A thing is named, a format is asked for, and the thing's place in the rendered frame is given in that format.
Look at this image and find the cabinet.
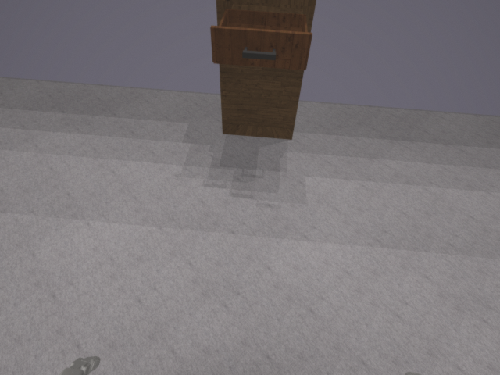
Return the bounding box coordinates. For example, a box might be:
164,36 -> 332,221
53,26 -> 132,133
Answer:
216,0 -> 316,140

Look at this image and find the drawer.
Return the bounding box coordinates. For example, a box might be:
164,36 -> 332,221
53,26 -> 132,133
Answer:
210,9 -> 313,70

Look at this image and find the left robot hand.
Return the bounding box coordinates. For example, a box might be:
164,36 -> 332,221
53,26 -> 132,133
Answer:
59,356 -> 100,375

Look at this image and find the handle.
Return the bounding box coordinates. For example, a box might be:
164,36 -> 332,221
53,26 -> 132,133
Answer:
242,47 -> 276,60

